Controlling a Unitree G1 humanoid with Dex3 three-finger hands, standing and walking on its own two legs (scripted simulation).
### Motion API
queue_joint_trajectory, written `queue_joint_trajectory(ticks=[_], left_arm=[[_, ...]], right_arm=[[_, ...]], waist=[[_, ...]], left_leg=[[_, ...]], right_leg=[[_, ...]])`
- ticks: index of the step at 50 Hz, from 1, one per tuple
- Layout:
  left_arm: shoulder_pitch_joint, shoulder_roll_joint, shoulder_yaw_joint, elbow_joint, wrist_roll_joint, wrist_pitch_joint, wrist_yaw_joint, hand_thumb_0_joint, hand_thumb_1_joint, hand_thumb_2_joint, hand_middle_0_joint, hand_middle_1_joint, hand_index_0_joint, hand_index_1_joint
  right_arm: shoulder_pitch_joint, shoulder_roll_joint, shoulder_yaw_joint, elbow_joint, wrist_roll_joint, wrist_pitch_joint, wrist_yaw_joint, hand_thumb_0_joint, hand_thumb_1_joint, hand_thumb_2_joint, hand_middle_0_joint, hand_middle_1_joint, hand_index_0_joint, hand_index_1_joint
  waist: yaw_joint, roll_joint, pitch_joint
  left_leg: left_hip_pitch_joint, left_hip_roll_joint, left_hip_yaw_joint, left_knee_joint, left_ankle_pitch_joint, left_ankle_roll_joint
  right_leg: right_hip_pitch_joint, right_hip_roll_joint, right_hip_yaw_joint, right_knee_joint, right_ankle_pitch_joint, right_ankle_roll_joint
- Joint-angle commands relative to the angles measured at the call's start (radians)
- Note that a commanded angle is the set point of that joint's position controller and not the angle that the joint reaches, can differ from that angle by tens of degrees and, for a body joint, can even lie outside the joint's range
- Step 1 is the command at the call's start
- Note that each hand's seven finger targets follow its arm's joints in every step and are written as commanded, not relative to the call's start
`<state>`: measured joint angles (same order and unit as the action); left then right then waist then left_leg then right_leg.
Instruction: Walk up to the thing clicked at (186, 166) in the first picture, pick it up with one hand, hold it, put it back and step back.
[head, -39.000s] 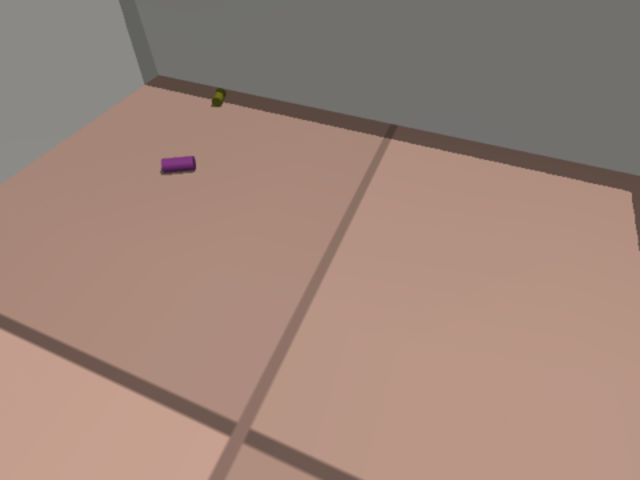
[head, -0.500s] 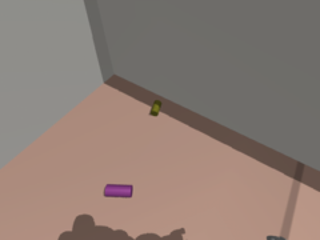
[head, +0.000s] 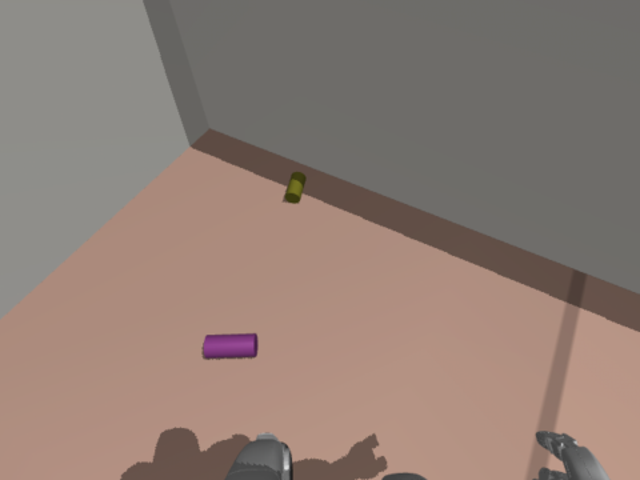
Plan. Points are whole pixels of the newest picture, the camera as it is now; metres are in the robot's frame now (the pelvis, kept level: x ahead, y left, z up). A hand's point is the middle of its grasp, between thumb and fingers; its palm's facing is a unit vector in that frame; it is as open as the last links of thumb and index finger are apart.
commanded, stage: step back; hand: left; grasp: from above
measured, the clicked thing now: (231, 345) +0.55 +0.30 -0.72
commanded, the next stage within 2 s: none
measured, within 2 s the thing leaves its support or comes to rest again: neither
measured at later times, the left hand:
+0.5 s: hand out of the picture -0.01 +0.27 -0.13, palm faces +0.04 -0.93 -0.38, open 7.4 cm
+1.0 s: hand out of the picture -0.19 +0.26 -0.13, palm faces +0.07 -0.90 -0.44, open 7.4 cm
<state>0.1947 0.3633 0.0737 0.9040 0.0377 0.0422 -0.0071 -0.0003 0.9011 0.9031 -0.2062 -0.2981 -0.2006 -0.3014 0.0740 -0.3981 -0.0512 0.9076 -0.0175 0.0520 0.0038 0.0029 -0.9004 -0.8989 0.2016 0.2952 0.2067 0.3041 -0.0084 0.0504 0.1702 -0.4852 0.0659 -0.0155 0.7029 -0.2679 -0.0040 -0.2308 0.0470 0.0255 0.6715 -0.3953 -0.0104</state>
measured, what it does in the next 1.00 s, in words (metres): walks backwards: left foot, then right foot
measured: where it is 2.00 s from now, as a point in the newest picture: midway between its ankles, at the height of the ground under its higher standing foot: outside the picture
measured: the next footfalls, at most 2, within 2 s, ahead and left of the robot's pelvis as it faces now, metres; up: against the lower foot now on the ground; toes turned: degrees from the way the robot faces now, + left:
left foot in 0.30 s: -0.05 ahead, +0.11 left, +0.00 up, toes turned +2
right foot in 0.64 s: -0.15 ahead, -0.15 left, +0.00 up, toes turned +3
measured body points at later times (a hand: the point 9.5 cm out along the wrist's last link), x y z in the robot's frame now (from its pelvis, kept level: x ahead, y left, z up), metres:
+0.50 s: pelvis -0.12 +0.00 +0.01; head -0.06 +0.01 +0.46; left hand -0.01 +0.31 -0.10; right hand +0.00 -0.31 -0.09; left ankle -0.09 +0.11 -0.72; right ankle -0.15 -0.14 -0.64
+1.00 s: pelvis -0.30 -0.02 +0.00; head -0.23 -0.02 +0.44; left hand -0.19 +0.31 -0.10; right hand -0.20 -0.34 -0.12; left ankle -0.32 +0.10 -0.72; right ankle -0.19 -0.15 -0.72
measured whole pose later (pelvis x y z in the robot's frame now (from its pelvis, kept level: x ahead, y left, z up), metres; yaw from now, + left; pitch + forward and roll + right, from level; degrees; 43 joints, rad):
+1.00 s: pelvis -0.30 -0.02 +0.00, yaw +6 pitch -3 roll +2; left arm 0.10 0.40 0.06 0.78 0.03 0.05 0.02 0.00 0.90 0.90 -0.21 -0.30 -0.20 -0.30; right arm 0.20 -0.41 -0.06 0.91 -0.02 0.06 0.00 0.00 -0.90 -0.90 0.20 0.29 0.20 0.30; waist -0.01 -0.02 0.20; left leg -0.23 -0.05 -0.04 0.65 -0.38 0.00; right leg -0.43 -0.08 -0.01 0.70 -0.22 0.02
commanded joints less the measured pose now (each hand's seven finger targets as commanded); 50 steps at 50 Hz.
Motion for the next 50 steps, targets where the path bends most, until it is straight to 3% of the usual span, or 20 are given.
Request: queue_joint_trajectory(ticks=[1, 2, 3, 9, 13, 14, 15, 16, 17, 21, 27, 31, 32, 33, 34, 37, 44, 48, 49, 50], left_arm=[[-0.095, 0.325, 0.091, -0.148, -0.005, -0.039, 0.025, 0.0, 0.9, 0.9, -0.2, -0.3, -0.2, -0.3], [-0.146, 0.265, 0.073, -0.153, -0.006, -0.041, 0.032, 0.0, 0.9, 0.9, -0.2, -0.3, -0.2, -0.3], [-0.151, 0.263, 0.075, -0.154, -0.003, -0.04, 0.033, 0.0, 0.9, 0.9, -0.2, -0.3, -0.2, -0.3], [-0.016, 0.245, 0.075, -0.171, -0.005, -0.032, 0.049, 0.0, 0.9, 0.9, -0.2, -0.3, -0.2, -0.3], [-0.025, 0.252, 0.059, -0.182, -0.026, -0.012, 0.04, 0.0, 0.9, 0.9, -0.2, -0.3, -0.2, -0.3], [-0.04, 0.249, 0.052, -0.195, -0.027, -0.008, 0.037, 0.0, 0.9, 0.9, -0.2, -0.3, -0.2, -0.3], [-0.018, 0.214, 0.044, -0.201, -0.03, -0.006, 0.032, 0.0, 0.9, 0.9, -0.2, -0.3, -0.2, -0.3], [-0.064, 0.204, 0.041, -0.214, -0.039, -0.01, 0.035, 0.0, 0.9, 0.9, -0.2, -0.3, -0.2, -0.3], [-0.124, 0.222, 0.058, -0.21, -0.027, -0.009, 0.047, 0.0, 0.9, 0.9, -0.2, -0.3, -0.2, -0.3], [-0.025, 0.209, 0.054, -0.159, -0.042, -0.009, 0.045, 0.0, 0.9, 0.9, -0.2, -0.3, -0.2, -0.3], [-0.026, 0.188, 0.051, -0.16, -0.027, -0.024, 0.036, 0.0, 0.9, 0.9, -0.2, -0.3, -0.2, -0.3], [0.09, 0.186, 0.057, -0.09, -0.009, -0.043, 0.035, 0.0, 0.9, 0.9, -0.2, -0.3, -0.2, -0.3], [0.083, 0.248, 0.074, -0.094, 0.007, -0.052, 0.034, 0.0, 0.9, 0.9, -0.2, -0.3, -0.2, -0.3], [0.047, 0.358, 0.1, -0.111, -0.003, -0.046, 0.027, 0.0, 0.9, 0.9, -0.2, -0.3, -0.2, -0.3], [-0.027, 0.409, 0.105, -0.152, 0.006, -0.047, 0.03, 0.0, 0.9, 0.9, -0.2, -0.3, -0.2, -0.3], [-0.164, 0.27, 0.074, -0.184, -0.004, -0.047, 0.04, 0.0, 0.9, 0.9, -0.2, -0.3, -0.2, -0.3], [-0.053, 0.265, 0.074, -0.179, 0.005, -0.027, 0.053, 0.0, 0.9, 0.9, -0.2, -0.3, -0.2, -0.3], [-0.077, 0.28, 0.058, -0.183, -0.017, -0.005, 0.043, 0.0, 0.9, 0.9, -0.2, -0.3, -0.2, -0.3], [-0.058, 0.247, 0.044, -0.183, -0.018, 0.0, 0.042, 0.0, 0.9, 0.9, -0.2, -0.3, -0.2, -0.3], [-0.064, 0.202, 0.033, -0.197, -0.021, -0.002, 0.04, 0.0, 0.9, 0.9, -0.2, -0.3, -0.2, -0.3]], right_arm=[[0.025, -0.219, -0.065, -0.062, 0.008, -0.009, -0.027, 0.0, -0.9, -0.9, 0.2, 0.3, 0.2, 0.3], [0.077, -0.195, -0.058, -0.044, 0.021, -0.015, -0.026, 0.0, -0.9, -0.9, 0.2, 0.3, 0.2, 0.3], [0.096, -0.186, -0.049, -0.041, 0.029, -0.022, -0.03, 0.0, -0.9, -0.9, 0.2, 0.3, 0.2, 0.3], [0.076, -0.182, -0.034, -0.086, 0.015, -0.031, -0.038, 0.0, -0.9, -0.9, 0.2, 0.3, 0.2, 0.3], [0.153, -0.154, -0.041, -0.058, 0.002, -0.045, -0.028, 0.0, -0.9, -0.9, 0.2, 0.3, 0.2, 0.3], [0.164, -0.174, -0.053, -0.059, -0.008, -0.049, -0.027, 0.0, -0.9, -0.9, 0.2, 0.3, 0.2, 0.3], [0.153, -0.229, -0.068, -0.068, -0.018, -0.053, -0.027, 0.0, -0.9, -0.9, 0.2, 0.3, 0.2, 0.3], [0.101, -0.335, -0.086, -0.086, -0.004, -0.046, -0.015, 0.0, -0.9, -0.9, 0.2, 0.3, 0.2, 0.3], [0.124, -0.346, -0.093, -0.094, -0.013, -0.049, -0.015, 0.0, -0.9, -0.9, 0.2, 0.3, 0.2, 0.3], [0.035, -0.237, -0.06, -0.108, -0.008, -0.048, -0.035, 0.0, -0.9, -0.9, 0.2, 0.3, 0.2, 0.3], [0.074, -0.229, -0.061, -0.122, -0.012, -0.034, -0.03, 0.0, -0.9, -0.9, 0.2, 0.3, 0.2, 0.3], [0.025, -0.243, -0.064, -0.13, 0.007, -0.012, -0.019, 0.0, -0.9, -0.9, 0.2, 0.3, 0.2, 0.3], [0.035, -0.201, -0.053, -0.133, 0.014, -0.01, -0.016, 0.0, -0.9, -0.9, 0.2, 0.3, 0.2, 0.3], [-0.009, -0.154, -0.045, -0.16, 0.019, -0.012, -0.021, 0.0, -0.9, -0.9, 0.2, 0.3, 0.2, 0.3], [-0.016, -0.191, -0.059, -0.149, 0.009, -0.003, -0.031, 0.0, -0.9, -0.9, 0.2, 0.3, 0.2, 0.3], [0.095, -0.2, -0.061, -0.094, 0.024, -0.006, -0.026, 0.0, -0.9, -0.9, 0.2, 0.3, 0.2, 0.3], [0.093, -0.179, -0.046, -0.112, 0.001, -0.016, -0.029, 0.0, -0.9, -0.9, 0.2, 0.3, 0.2, 0.3], [0.232, -0.175, -0.061, -0.051, -0.011, -0.021, -0.02, 0.0, -0.9, -0.9, 0.2, 0.3, 0.2, 0.3], [0.222, -0.198, -0.071, -0.056, -0.022, -0.023, -0.017, 0.0, -0.9, -0.9, 0.2, 0.3, 0.2, 0.3], [0.188, -0.299, -0.092, -0.072, -0.037, -0.023, -0.012, 0.0, -0.9, -0.9, 0.2, 0.3, 0.2, 0.3]], waist=[[-0.001, -0.162, -0.067], [-0.053, -0.115, -0.079], [-0.053, -0.17, -0.1], [0.054, -0.221, -0.199], [0.019, -0.195, -0.237], [0.005, -0.174, -0.243], [0.022, -0.052, -0.261], [0.003, 0.172, -0.245], [-0.059, 0.188, -0.235], [0.025, 0.078, -0.191], [-0.022, 0.104, -0.221], [0.031, 0.12, -0.282], [0.025, -0.001, -0.26], [0.055, -0.29, -0.192], [0.066, -0.325, -0.134], [-0.028, -0.125, -0.118], [0.062, -0.228, -0.195], [-0.003, -0.222, -0.256], [-0.007, -0.131, -0.239], [-0.01, 0.125, -0.222]], left_leg=[[0.031, -0.162, -0.182, 0.49, -0.249, -0.006], [-0.004, -0.193, -0.176, 0.482, -0.191, 0.003], [-0.006, -0.2, -0.148, 0.472, -0.174, 0.001], [-0.037, -0.115, -0.098, 0.227, -0.261, -0.015], [0.181, -0.104, 0.013, -0.254, -0.016, 0.014], [0.27, -0.071, -0.022, -0.314, 0.169, 0.027], [0.36, 0.068, -0.196, -0.307, 0.348, 0.07], [0.324, 0.238, -0.391, -0.314, 0.484, 0.216], [0.271, 0.315, -0.499, -0.335, 0.527, 0.313], [0.333, 0.19, -0.24, -0.237, 0.584, 0.247], [0.413, 0.175, -0.211, -0.191, 0.519, 0.24], [0.28, 0.128, -0.172, -0.108, 0.304, 0.153], [0.09, 0.053, -0.164, -0.038, 0.126, 0.088], [-0.033, -0.148, -0.068, 0.156, -0.213, 0.023], [0.037, -0.146, -0.124, 0.402, -0.355, -0.002], [0.022, -0.191, -0.182, 0.523, -0.198, -0.001], [0.045, -0.112, -0.075, 0.158, -0.278, -0.023], [0.295, -0.108, 0.031, -0.253, -0.026, 0.018], [0.335, -0.043, -0.082, -0.318, 0.0, 0.044], [0.376, 0.203, -0.413, -0.374, 0.105, 0.149]], right_leg=[[-0.239, -0.371, 0.408, -0.371, 0.218, -0.248], [-0.144, -0.268, 0.253, -0.298, 0.414, -0.177], [-0.113, -0.247, 0.195, -0.278, 0.456, -0.151], [0.218, -0.335, 0.24, -0.159, 0.678, -0.221], [0.183, -0.247, 0.148, -0.018, 0.676, -0.144], [0.097, -0.226, 0.135, 0.001, 0.594, -0.105], [-0.03, -0.15, 0.095, 0.052, 0.389, -0.059], [-0.14, 0.016, -0.034, 0.184, 0.015, -0.008], [-0.155, 0.03, 0.072, 0.381, -0.256, 0.001], [-0.264, 0.038, 0.145, 0.556, -0.146, -0.006], [-0.179, -0.016, 0.056, 0.161, -0.12, 0.032], [0.08, -0.017, -0.022, -0.277, 0.195, -0.007], [0.157, -0.11, 0.157, -0.266, 0.189, -0.04], [0.026, -0.334, 0.436, -0.363, 0.173, -0.185], [-0.182, -0.481, 0.585, -0.4, 0.209, -0.308], [-0.13, -0.289, 0.242, -0.272, 0.38, -0.185], [0.124, -0.319, 0.222, -0.194, 0.463, -0.193], [0.031, -0.264, 0.166, -0.079, 0.429, -0.118], [-0.062, -0.219, 0.141, -0.032, 0.295, -0.073], [-0.282, -0.059, 0.029, 0.152, 0.009, -0.012]])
